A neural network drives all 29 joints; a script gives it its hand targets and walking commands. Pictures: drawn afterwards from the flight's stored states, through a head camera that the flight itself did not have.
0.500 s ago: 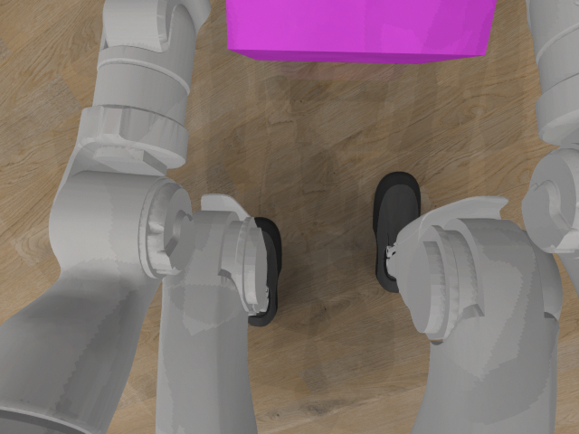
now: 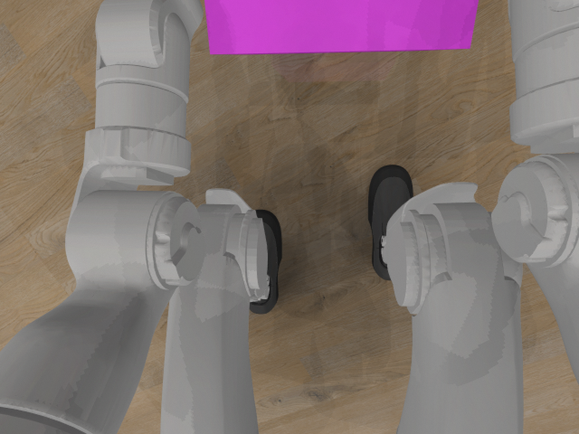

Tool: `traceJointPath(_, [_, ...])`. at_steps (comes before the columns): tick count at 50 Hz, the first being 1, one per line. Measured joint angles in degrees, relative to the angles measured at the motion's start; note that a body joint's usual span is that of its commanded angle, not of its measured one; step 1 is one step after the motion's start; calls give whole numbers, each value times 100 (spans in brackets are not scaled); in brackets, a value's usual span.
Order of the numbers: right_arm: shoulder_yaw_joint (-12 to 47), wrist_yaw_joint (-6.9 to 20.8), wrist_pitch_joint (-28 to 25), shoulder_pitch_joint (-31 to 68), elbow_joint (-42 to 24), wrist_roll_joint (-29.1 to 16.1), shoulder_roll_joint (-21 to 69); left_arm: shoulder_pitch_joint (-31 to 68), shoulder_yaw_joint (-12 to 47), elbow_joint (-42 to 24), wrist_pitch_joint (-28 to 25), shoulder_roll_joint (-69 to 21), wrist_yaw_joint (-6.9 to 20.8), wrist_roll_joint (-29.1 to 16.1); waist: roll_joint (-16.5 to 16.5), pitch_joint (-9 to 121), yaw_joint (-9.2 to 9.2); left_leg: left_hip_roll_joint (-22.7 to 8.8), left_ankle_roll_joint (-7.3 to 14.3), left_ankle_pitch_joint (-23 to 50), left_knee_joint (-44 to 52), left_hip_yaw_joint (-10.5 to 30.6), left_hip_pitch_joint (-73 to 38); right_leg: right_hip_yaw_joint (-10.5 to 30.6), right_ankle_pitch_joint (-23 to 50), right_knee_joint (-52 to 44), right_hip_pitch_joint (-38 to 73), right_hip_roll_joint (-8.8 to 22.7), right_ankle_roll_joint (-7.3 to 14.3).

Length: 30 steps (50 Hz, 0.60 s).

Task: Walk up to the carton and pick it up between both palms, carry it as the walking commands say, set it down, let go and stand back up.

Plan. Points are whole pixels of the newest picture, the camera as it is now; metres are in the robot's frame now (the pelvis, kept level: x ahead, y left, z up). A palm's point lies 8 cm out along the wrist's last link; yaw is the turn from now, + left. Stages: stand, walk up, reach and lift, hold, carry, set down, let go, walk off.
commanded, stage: reach and lift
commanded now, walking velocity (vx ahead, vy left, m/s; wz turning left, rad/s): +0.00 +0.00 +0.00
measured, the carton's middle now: out of the picture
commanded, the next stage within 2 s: none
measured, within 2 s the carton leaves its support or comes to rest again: neither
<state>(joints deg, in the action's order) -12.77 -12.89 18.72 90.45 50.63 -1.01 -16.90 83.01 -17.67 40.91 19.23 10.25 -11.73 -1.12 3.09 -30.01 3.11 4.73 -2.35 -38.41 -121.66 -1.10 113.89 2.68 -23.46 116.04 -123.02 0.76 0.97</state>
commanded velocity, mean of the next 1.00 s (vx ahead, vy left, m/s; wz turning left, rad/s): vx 0.00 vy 0.00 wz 0.00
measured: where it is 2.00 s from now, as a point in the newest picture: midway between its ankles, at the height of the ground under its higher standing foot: (323, 260)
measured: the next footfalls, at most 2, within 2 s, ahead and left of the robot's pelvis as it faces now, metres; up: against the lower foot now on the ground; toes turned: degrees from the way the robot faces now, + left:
none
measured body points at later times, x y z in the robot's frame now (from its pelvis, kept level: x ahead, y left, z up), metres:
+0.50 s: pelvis -0.01 +0.00 +0.04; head +0.35 -0.06 +0.29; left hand +0.57 +0.10 -0.08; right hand +0.56 -0.21 -0.09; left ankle +0.10 +0.12 -0.37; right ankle +0.16 -0.12 -0.37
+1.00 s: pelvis -0.02 +0.00 +0.08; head +0.32 -0.06 +0.36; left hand +0.55 +0.10 -0.01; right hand +0.53 -0.20 -0.02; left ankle +0.10 +0.12 -0.37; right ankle +0.16 -0.12 -0.37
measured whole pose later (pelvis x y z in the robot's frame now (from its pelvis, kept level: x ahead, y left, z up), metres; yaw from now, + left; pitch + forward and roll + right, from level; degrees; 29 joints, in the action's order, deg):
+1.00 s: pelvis -0.02 +0.00 +0.08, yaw -1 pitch +23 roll +4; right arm -18.2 -15.6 25.1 81.1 36.6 5.9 -8.3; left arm 75.4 -21.9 31.5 24.0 5.9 -11.5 2.4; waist 2.0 -29.9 2.9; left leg 4.7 -2.5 -33.3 -105.3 -0.5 95.6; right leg 3.6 -20.6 100.7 -103.5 -1.0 0.3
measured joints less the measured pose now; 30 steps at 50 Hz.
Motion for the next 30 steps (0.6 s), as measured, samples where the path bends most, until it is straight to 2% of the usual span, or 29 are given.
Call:
traceJointPath(5, [-89, -11, 72, -102, -182, 147, 55, 19, -103, 29, -6, -56, 24, -22, 62, 4, -17, 13, 35, 57, 137, -23, -153, 32, 20, -136, 190, 4, -36])
traceJointPath(10, [-202, 21, 178, -200, -370, 260, 106, -27, -126, -122, 97, -140, -1, 121, 28, 3, -29, -23, 78, 105, 274, -44, -318, 55, 73, -298, 372, -38, -78])
traceJointPath(15, [-485, 76, 217, -224, -439, 504, 280, -87, -382, -247, 159, -266, 87, 359, -32, 12, -2, -33, 90, 171, 448, -51, -455, 68, 122, -471, 525, -53, -94])
traceJointPath(21, [-525, 93, 343, -394, -765, 528, 367, -267, -277, -538, 274, -302, -11, 242, -48, 4, -11, -32, 62, 238, 648, -24, -631, 61, 162, -655, 715, -71, -82])
traceJointPath(30, [-579, -64, 468, -554, -1039, 663, 592, -366, -349, -668, 377, -287, 87, 348, -52, 7, -30, -45, 12, 282, 914, -19, -1014, 72, 180, -860, 1067, -100, -42])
